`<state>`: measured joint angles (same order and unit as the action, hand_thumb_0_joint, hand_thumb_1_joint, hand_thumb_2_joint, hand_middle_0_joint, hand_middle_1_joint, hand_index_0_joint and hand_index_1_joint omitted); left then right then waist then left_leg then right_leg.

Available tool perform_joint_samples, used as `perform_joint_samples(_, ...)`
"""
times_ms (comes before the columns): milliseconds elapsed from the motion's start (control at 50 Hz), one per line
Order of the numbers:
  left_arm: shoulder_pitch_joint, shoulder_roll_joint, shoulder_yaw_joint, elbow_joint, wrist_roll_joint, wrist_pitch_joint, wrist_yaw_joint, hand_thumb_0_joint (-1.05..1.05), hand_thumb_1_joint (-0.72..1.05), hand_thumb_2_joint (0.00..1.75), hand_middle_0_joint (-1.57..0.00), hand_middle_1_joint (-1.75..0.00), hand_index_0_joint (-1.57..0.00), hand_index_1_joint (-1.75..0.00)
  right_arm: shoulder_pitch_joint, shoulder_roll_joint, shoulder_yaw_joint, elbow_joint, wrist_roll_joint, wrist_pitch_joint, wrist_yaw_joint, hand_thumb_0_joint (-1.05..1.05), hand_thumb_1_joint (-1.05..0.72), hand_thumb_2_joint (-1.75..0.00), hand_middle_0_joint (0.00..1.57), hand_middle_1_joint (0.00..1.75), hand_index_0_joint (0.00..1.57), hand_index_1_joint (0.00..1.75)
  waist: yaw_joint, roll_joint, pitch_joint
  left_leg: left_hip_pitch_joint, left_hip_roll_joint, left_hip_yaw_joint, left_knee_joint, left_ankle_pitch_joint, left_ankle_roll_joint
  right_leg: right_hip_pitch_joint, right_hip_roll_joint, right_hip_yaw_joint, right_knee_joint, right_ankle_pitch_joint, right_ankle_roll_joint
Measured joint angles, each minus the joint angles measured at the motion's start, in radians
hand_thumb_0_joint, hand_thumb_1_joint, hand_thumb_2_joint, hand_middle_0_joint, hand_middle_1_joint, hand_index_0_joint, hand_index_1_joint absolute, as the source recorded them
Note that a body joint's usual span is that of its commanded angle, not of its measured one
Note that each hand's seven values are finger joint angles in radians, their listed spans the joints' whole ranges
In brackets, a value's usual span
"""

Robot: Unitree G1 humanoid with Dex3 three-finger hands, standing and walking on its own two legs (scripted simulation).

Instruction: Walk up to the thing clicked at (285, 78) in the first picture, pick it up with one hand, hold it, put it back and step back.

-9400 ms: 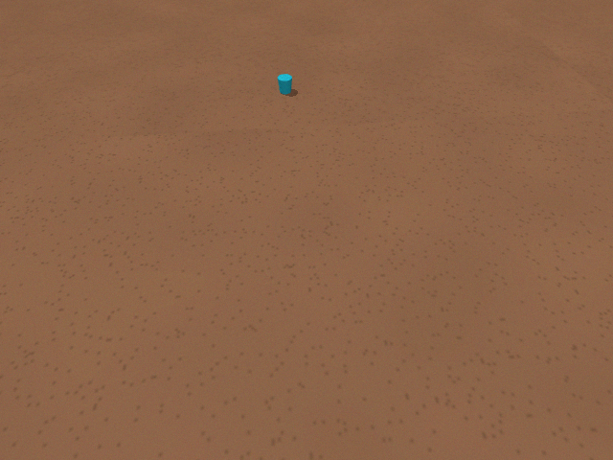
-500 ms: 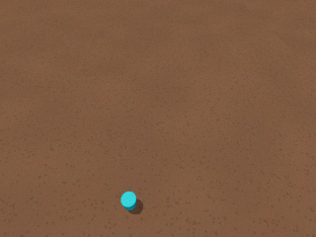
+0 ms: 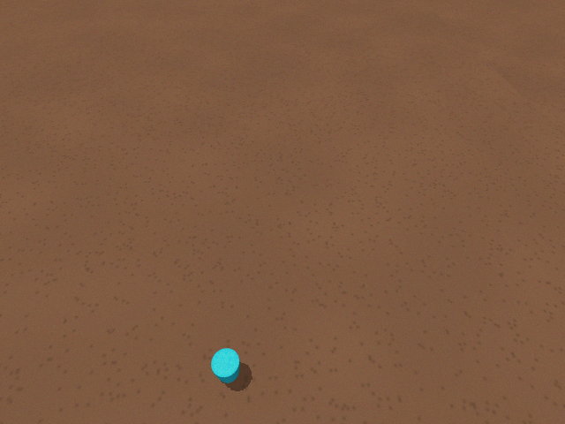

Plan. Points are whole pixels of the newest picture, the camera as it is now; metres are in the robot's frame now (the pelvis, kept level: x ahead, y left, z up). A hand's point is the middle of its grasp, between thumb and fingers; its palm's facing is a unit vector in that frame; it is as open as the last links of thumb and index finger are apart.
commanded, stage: walk up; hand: left
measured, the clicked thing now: (227, 367) +0.44 +0.21 -0.73
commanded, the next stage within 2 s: stand in 1.92 s
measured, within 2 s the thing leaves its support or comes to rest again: neither
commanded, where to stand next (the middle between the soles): +0.05 -0.02 m, yaw -2 degrees
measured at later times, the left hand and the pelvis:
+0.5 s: hand out of the picture +0.11 +0.24 -0.16, palm faces -0.01 -0.94 -0.35, open 7.4 cm; pelvis +0.02 -0.02 -0.01, yaw -1 degrees
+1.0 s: hand out of the picture +0.10 +0.23 -0.16, palm faces -0.03 -0.94 -0.34, open 7.4 cm; pelvis +0.02 -0.02 -0.01, yaw +0 degrees
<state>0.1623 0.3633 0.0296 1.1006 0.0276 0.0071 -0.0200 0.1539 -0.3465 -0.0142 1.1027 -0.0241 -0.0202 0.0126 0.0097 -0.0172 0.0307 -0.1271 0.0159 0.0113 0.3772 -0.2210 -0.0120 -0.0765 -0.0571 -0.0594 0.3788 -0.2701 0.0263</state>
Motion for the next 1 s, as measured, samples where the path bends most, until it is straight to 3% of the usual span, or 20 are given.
perform_joint_samples(520,-0.029,0.004,0.007,-0.093,-0.010,0.007,0.009,0.01,0.91,0.90,-0.20,-0.30,-0.20,-0.30,-0.012,-0.011,-0.013,-0.105,0.011,0.010,-0.012,0.00,-0.90,-0.89,0.20,0.30,0.20,0.30,-0.001,0.001,0.045,-0.021,0.035,-0.001,0.152,-0.112,-0.022,-0.021,0.029,0.004,0.145,-0.109,-0.027)
perform_joint_samples(600,-0.023,-0.001,0.008,-0.109,-0.009,0.000,0.007,0.01,0.91,0.90,-0.20,-0.30,-0.20,-0.30,-0.009,-0.021,-0.014,-0.107,0.011,0.020,-0.014,0.00,-0.90,-0.89,0.20,0.30,0.20,0.30,-0.005,0.010,0.051,-0.052,0.034,0.004,0.220,-0.117,0.009,-0.018,0.028,-0.005,0.153,-0.116,-0.033)
perform_joint_samples(660,-0.006,-0.004,0.007,-0.126,0.003,0.000,0.005,0.01,0.90,0.90,-0.20,-0.30,-0.20,-0.30,-0.002,-0.029,-0.016,-0.108,0.009,0.023,-0.011,0.00,-0.90,-0.89,0.20,0.30,0.20,0.30,-0.003,0.010,0.055,-0.073,0.011,0.021,0.239,-0.232,0.039,-0.019,0.017,-0.009,0.166,-0.127,-0.030)
perform_joint_samples(700,-0.002,0.002,0.006,-0.122,-0.001,0.010,0.007,0.01,0.90,0.90,-0.21,-0.30,-0.20,-0.30,-0.002,-0.023,-0.017,-0.101,0.006,0.007,-0.010,0.00,-0.90,-0.89,0.20,0.30,0.20,0.30,0.006,-0.004,0.065,-0.052,-0.002,0.032,0.175,-0.071,0.021,-0.031,0.006,0.005,0.195,-0.135,-0.022)
perform_joint_samples(720,-0.005,0.005,0.006,-0.114,-0.007,0.019,0.010,0.01,0.90,0.90,-0.20,-0.30,-0.20,-0.30,-0.003,-0.016,-0.017,-0.098,0.005,-0.001,-0.011,0.00,-0.90,-0.89,0.20,0.30,0.20,0.30,0.009,-0.013,0.070,-0.045,-0.007,0.040,0.161,-0.069,0.016,-0.047,0.001,0.018,0.222,-0.128,-0.026)
perform_joint_samples(800,-0.028,0.013,0.005,-0.093,-0.025,0.044,0.016,0.01,0.91,0.90,-0.20,-0.30,-0.20,-0.30,0.003,0.005,-0.006,-0.095,0.002,-0.019,-0.016,0.00,-0.90,-0.89,0.20,0.30,0.20,0.30,0.003,-0.016,0.088,-0.029,0.006,0.033,0.114,-0.064,0.012,-0.106,0.033,0.069,0.309,-0.268,-0.047)
perform_joint_samples(840,-0.037,0.015,0.002,-0.089,-0.030,0.035,0.016,0.01,0.91,0.90,-0.20,-0.30,-0.20,-0.30,-0.003,0.008,-0.001,-0.092,0.003,-0.014,-0.019,0.00,-0.90,-0.89,0.20,0.30,0.20,0.30,0.006,-0.014,0.101,-0.027,0.013,0.034,0.106,-0.057,0.004,-0.109,0.027,0.070,0.232,-0.193,-0.051)
perform_joint_samples(880,-0.042,0.016,0.002,-0.081,-0.027,0.019,0.016,0.01,0.91,0.90,-0.20,-0.30,-0.20,-0.30,-0.020,0.006,-0.001,-0.086,0.012,0.001,-0.019,0.00,-0.90,-0.89,0.20,0.30,0.21,0.30,0.006,-0.013,0.116,-0.032,0.017,0.038,0.129,-0.068,-0.006,-0.091,0.017,0.065,0.136,-0.002,-0.033)
perform_joint_samples(920,-0.043,0.002,-0.004,-0.063,-0.024,0.012,0.017,0.01,0.91,0.90,-0.20,-0.30,-0.20,-0.30,-0.032,0.000,-0.006,-0.078,0.026,0.019,-0.019,0.00,-0.90,-0.89,0.20,0.30,0.21,0.30,-0.007,0.013,0.115,-0.031,0.033,0.024,0.138,-0.073,-0.012,-0.077,0.031,0.050,0.122,-0.001,-0.016)
perform_joint_samples(1000,-0.046,-0.019,-0.016,-0.043,-0.024,0.014,0.011,0.01,0.91,0.90,-0.20,-0.30,-0.20,-0.30,-0.041,-0.007,-0.013,-0.052,0.022,0.029,-0.013,0.00,-0.90,-0.89,0.20,0.30,0.20,0.30,-0.011,0.022,0.085,-0.006,0.024,0.027,0.075,-0.041,-0.016,-0.067,0.022,0.050,0.096,-0.005,-0.009)
